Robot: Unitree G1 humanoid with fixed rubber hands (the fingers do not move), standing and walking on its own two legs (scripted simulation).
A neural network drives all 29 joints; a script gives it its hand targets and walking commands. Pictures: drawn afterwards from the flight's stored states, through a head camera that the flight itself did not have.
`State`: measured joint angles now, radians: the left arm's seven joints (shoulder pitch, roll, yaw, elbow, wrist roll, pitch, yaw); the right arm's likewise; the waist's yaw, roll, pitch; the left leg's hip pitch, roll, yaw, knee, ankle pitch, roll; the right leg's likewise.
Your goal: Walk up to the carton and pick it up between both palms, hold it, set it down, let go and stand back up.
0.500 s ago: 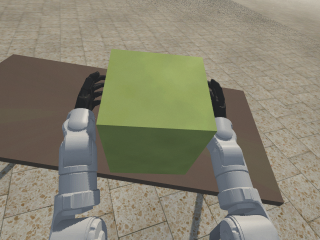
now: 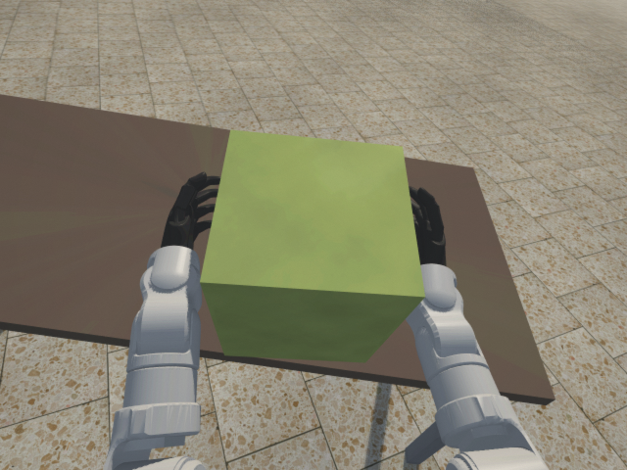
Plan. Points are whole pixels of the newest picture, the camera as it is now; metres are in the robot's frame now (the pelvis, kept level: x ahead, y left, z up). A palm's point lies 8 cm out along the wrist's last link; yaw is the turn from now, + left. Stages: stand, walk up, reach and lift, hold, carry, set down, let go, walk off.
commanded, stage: set down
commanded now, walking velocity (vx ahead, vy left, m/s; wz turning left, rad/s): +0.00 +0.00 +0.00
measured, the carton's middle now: (305, 260) +0.37 -0.01 +0.08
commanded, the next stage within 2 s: none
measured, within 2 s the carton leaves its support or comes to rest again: rests again in 1.94 s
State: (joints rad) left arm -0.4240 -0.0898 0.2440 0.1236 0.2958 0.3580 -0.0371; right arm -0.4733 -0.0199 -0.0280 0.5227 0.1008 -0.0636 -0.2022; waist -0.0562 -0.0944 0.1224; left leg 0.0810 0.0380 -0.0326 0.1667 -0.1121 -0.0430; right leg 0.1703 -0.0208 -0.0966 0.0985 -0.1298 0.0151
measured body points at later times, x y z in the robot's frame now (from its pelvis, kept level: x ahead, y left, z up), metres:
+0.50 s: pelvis +0.00 +0.00 +0.00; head +0.00 +0.03 +0.45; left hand +0.39 +0.14 +0.11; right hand +0.37 -0.17 +0.11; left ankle +0.00 +0.15 -0.75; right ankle -0.04 -0.12 -0.75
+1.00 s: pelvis +0.00 +0.00 +0.00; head +0.03 +0.02 +0.45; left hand +0.41 +0.13 +0.08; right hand +0.39 -0.17 +0.08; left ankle +0.00 +0.15 -0.75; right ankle -0.04 -0.12 -0.75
